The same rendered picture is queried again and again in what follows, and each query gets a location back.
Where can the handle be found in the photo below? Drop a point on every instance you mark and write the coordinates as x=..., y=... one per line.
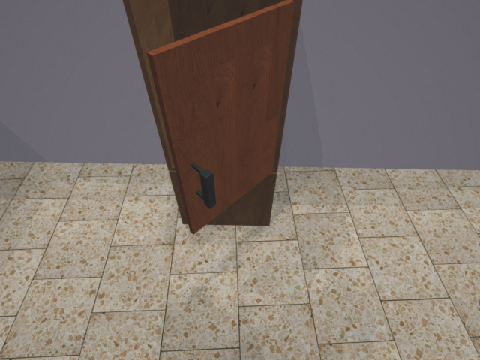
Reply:
x=208, y=186

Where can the cupboard door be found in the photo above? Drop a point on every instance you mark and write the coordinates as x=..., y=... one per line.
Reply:
x=220, y=93

